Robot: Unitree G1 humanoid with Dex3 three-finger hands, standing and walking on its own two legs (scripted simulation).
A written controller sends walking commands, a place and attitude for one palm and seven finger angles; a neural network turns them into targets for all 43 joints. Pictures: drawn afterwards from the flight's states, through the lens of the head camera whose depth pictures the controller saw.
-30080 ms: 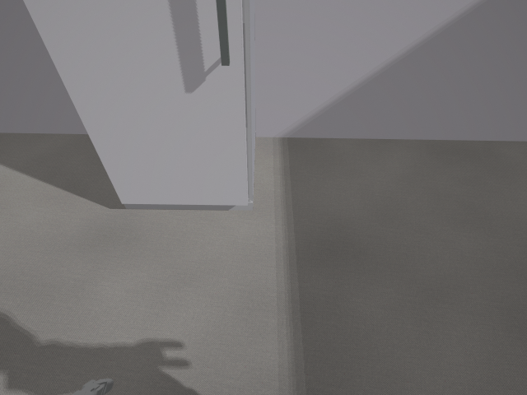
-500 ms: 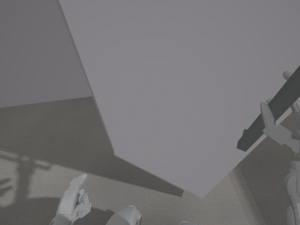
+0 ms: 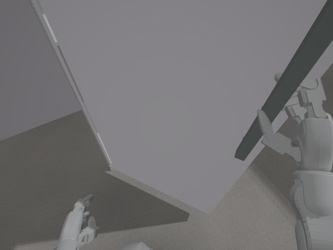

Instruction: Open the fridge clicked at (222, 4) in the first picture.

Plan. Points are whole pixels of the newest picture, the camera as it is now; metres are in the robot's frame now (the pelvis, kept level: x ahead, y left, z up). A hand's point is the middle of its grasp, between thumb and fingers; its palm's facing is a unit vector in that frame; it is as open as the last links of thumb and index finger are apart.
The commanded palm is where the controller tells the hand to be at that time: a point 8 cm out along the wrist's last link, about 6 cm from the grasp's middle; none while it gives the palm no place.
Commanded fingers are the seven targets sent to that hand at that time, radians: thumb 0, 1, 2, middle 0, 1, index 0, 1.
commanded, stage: walk backward, drawing the door open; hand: right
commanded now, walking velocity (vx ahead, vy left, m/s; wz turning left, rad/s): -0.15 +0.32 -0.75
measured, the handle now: (281, 87) +0.36 -0.15 +0.24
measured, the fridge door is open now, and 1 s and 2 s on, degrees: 56 71 71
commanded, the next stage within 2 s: stop walking and hold the door back in 0.38 s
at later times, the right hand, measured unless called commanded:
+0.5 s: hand (215, 214) +0.16 -0.04 +0.19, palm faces +0.37 +0.88 -0.31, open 8.2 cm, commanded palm +0.13 -0.09 +0.18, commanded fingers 0.00 -0.90 -0.90 0.45 1.40 0.45 1.40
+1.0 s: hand (224, 198) +0.18 -0.05 +0.20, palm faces +0.56 +0.79 -0.26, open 7.8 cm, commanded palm +0.12 -0.10 +0.18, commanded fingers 0.00 -0.90 -0.90 0.45 1.40 0.45 1.40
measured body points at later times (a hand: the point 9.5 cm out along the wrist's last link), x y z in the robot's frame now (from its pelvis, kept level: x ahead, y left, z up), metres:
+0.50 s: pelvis -0.07 +0.18 +0.00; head -0.02 +0.16 +0.44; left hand +0.18 +0.35 -0.09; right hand +0.14 -0.08 +0.21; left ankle +0.02 +0.26 -0.73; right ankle -0.09 +0.10 -0.71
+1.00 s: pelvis -0.12 +0.30 +0.01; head -0.09 +0.30 +0.46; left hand +0.15 +0.46 -0.09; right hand +0.14 -0.09 +0.22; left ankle +0.05 +0.36 -0.73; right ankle -0.20 +0.18 -0.68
